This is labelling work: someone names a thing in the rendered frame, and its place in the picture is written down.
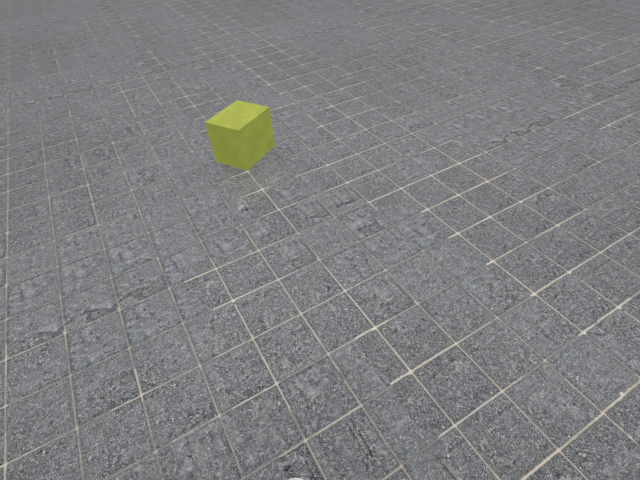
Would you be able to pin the carton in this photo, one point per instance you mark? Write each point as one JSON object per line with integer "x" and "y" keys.
{"x": 241, "y": 134}

